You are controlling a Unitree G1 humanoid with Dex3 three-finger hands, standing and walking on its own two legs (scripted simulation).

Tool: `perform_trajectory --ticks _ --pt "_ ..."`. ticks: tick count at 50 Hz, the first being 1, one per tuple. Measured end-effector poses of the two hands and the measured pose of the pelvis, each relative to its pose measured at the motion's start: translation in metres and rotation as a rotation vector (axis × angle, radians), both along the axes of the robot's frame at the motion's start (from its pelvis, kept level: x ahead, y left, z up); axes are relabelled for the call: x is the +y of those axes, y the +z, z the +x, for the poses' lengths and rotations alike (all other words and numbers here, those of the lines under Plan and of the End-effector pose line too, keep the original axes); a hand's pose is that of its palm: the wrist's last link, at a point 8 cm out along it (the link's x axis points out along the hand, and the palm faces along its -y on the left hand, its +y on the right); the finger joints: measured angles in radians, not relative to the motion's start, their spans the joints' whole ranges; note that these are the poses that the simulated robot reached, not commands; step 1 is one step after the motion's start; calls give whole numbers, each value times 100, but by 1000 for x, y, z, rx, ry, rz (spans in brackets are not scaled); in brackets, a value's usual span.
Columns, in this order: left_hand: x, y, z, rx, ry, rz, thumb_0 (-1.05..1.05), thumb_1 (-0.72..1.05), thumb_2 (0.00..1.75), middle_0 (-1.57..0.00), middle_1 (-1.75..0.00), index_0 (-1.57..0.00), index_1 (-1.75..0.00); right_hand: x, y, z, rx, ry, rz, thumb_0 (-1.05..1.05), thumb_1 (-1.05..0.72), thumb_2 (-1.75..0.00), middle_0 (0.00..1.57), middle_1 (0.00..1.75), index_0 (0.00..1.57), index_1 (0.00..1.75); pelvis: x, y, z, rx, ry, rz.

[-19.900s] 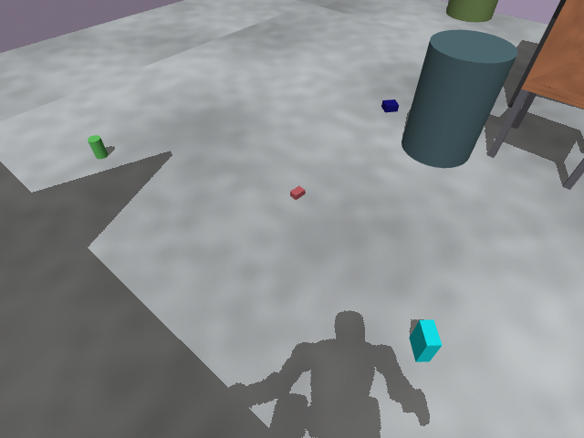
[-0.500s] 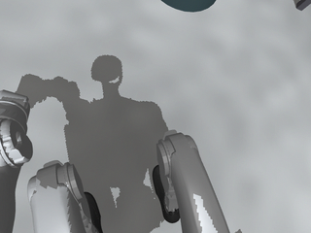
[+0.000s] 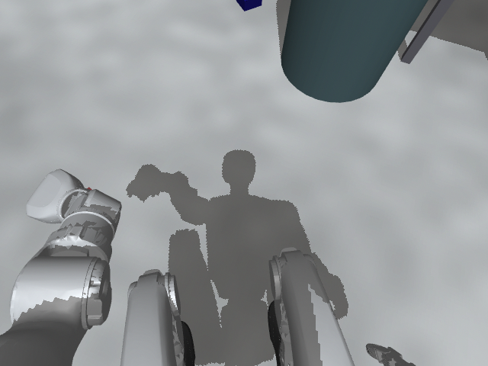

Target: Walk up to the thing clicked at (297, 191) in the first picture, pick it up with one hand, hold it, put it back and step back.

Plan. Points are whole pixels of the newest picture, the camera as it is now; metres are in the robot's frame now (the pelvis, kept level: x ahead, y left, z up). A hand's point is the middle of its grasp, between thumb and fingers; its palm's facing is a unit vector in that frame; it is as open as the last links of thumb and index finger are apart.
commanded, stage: lift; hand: left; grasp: from above
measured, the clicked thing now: (86, 208) +0.44 +0.26 -0.13
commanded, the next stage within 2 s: hold in 0.92 s
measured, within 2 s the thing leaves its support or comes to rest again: neither
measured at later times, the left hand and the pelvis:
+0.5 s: hand (21, 187) +0.39 +0.22 +0.10, palm faces -0.21 -0.37 -0.91, open 7.4 cm; pelvis +0.04 -0.02 +0.18, yaw +1 degrees
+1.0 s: hand out of the picture +0.38 +0.24 +0.19, palm faces -0.21 -0.40 -0.89, open 7.3 cm; pelvis +0.07 +0.00 +0.26, yaw +2 degrees
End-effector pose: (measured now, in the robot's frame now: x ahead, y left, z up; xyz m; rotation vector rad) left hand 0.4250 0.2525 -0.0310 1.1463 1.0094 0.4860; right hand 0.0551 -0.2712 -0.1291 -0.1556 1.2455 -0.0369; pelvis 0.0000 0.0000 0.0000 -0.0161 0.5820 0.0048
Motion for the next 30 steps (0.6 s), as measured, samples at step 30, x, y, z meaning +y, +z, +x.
perform_trajectory --ticks 30 --pt "-29 207 -38 59 55 0 3 34 40 -90 -43 -88 -43 -5 203 74 -181 -38 -63 0 -90 -90 20 30 20 30 -15 197 45 -231 16 10"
